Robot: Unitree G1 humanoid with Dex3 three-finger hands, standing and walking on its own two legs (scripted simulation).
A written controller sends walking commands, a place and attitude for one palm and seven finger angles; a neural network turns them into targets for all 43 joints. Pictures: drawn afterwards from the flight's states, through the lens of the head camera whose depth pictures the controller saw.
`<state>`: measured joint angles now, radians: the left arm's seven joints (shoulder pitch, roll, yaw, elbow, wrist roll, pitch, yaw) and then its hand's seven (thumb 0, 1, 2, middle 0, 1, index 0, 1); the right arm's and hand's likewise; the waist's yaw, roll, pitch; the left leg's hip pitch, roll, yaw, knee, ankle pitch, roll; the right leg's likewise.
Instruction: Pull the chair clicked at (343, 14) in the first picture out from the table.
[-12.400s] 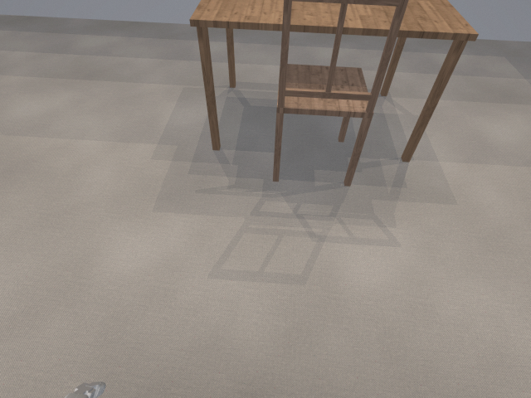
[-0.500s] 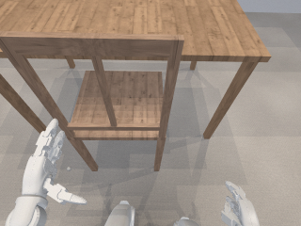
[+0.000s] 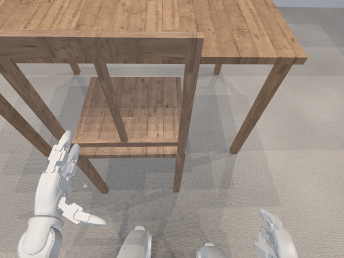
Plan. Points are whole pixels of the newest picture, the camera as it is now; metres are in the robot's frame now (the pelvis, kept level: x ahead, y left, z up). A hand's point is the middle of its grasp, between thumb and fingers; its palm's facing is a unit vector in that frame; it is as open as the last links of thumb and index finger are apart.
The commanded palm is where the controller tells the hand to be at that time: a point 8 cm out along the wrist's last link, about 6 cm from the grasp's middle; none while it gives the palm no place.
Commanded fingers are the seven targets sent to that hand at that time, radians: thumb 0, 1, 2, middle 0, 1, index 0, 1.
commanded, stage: aim the fingers beside a spindle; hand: left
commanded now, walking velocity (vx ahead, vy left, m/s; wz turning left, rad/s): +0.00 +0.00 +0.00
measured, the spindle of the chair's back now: (114, 108) +0.47 +0.18 +0.03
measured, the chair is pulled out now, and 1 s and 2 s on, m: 0.00 0.00 0.00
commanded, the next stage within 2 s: push the fingers through the gap in 1.54 s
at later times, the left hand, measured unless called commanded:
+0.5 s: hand (100, 176) +0.29 +0.18 +0.02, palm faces +0.04 -1.00 -0.02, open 17.0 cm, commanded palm +0.27 +0.22 +0.02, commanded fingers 0.00 -0.50 0.30 -0.06 -0.08 -0.06 -0.08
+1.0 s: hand (117, 167) +0.32 +0.15 +0.00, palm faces +0.03 -1.00 -0.02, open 17.0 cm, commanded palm +0.30 +0.20 +0.00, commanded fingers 0.00 -0.50 0.30 -0.06 -0.08 -0.06 -0.08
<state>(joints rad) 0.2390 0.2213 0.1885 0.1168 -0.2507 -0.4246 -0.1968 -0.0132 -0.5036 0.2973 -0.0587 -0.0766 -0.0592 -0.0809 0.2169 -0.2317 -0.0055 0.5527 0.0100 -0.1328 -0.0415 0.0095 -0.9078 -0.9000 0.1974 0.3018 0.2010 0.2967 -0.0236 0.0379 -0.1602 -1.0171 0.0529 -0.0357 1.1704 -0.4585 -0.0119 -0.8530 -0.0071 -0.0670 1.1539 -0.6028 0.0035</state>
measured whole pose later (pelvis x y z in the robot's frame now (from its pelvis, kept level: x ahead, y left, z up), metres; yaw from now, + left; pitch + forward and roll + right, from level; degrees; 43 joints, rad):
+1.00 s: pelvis -0.01 +0.01 -0.03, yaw -1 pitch +22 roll -3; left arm -0.06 0.16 0.08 0.32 -0.14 -0.46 -0.03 -0.01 -0.51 0.30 -0.06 -0.08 -0.06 -0.08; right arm 0.20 -0.22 0.00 0.55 -0.01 -0.01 0.00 0.01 -0.91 -0.90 0.20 0.30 0.20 0.30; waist -0.04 0.04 -0.17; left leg -1.19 0.05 -0.03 1.29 -0.49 0.00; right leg -1.03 -0.01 -0.05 1.29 -0.64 0.01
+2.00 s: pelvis -0.01 +0.00 -0.03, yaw -1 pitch +23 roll -2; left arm -0.19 0.20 0.16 0.46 -0.16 -0.46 -0.06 -0.01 -0.50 0.30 -0.06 -0.08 -0.06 -0.08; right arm 0.21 -0.24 0.00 0.57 -0.01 0.01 0.00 0.01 -0.91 -0.90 0.20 0.30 0.20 0.30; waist -0.05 0.04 -0.17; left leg -1.19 0.06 -0.02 1.29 -0.49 -0.01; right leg -1.04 0.00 -0.05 1.29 -0.64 0.00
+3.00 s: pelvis -0.01 +0.01 -0.03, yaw -2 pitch +25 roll -3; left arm -0.58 0.27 0.29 0.85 -0.10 -0.51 -0.04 -0.01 -0.50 0.30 -0.06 -0.08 -0.06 -0.08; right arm 0.29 -0.24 -0.01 0.62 -0.03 0.09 0.03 0.00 -0.91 -0.90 0.20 0.30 0.20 0.30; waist -0.11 0.05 -0.16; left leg -1.25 0.07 -0.01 1.29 -0.48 0.00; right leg -1.10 0.00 -0.03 1.28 -0.62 0.02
